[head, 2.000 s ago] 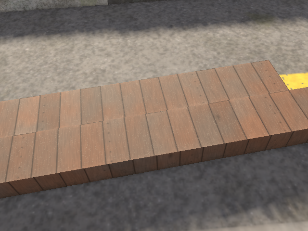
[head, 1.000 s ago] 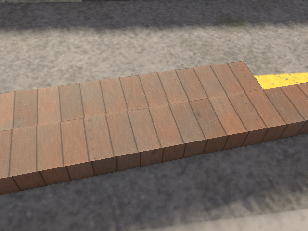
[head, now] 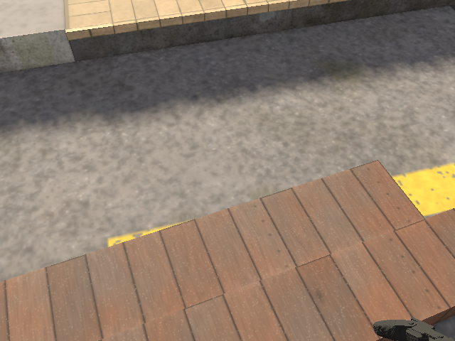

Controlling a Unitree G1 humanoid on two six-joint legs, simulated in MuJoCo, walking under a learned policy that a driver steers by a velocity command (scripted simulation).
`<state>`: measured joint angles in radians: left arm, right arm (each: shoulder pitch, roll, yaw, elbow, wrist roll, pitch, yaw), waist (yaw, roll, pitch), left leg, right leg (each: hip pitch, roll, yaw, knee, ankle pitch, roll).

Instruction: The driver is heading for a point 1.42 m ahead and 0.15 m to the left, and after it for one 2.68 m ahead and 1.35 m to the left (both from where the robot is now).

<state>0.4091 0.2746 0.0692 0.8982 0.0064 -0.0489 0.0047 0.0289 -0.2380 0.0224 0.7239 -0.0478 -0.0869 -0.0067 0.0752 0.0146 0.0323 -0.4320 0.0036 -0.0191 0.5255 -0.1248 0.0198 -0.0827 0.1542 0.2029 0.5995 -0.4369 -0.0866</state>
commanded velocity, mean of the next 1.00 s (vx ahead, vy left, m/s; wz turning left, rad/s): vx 0.50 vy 0.00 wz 0.19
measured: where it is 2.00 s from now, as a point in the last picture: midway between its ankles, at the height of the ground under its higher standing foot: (231, 159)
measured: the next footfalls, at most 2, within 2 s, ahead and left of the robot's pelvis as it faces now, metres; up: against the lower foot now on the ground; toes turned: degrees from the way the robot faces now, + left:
right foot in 0.52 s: +0.48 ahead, -0.15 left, +0.13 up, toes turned -5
left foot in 1.12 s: +0.66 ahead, +0.01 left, +0.13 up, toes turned +23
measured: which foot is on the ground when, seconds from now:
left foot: down 0.00-0.54, up 0.56-1.00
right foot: up 0.00-0.50, down 0.52-1.00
